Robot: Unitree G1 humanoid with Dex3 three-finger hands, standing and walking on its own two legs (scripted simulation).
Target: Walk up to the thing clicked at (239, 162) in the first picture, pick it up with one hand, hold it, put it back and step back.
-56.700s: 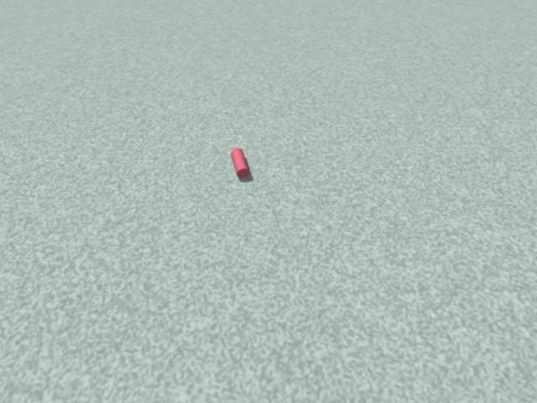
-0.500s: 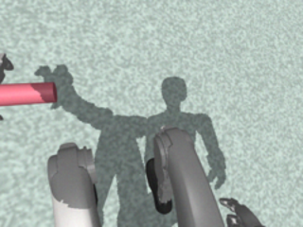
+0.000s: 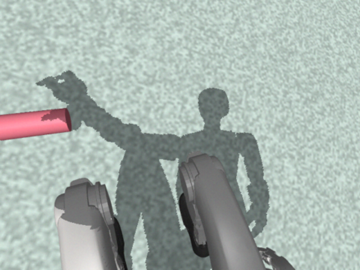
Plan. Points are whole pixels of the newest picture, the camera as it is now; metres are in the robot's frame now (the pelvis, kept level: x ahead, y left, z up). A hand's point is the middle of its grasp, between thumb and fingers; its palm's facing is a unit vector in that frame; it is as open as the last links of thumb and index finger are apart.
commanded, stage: home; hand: left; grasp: from above
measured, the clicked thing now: (28, 124) +0.50 +0.32 -0.32
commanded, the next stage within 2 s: none
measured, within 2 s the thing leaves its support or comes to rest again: neither
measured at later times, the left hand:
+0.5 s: hand out of the picture +0.29 +0.27 +0.09, palm faces -0.13 -0.81 -0.58, open 7.5 cm
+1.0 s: hand out of the picture +0.23 +0.20 +0.29, palm faces +0.21 -0.95 -0.22, open 7.4 cm
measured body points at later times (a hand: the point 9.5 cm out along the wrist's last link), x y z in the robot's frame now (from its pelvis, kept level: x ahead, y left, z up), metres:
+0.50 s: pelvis +0.01 -0.01 +0.19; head +0.15 +0.04 +0.61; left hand +0.29 +0.31 +0.12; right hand +0.24 -0.23 +0.10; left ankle +0.07 +0.12 -0.32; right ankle +0.10 -0.14 -0.32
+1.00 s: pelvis +0.07 -0.01 +0.34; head +0.10 +0.00 +0.79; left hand +0.21 +0.25 +0.31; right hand +0.24 -0.23 +0.26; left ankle +0.07 +0.12 -0.32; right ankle +0.10 -0.14 -0.32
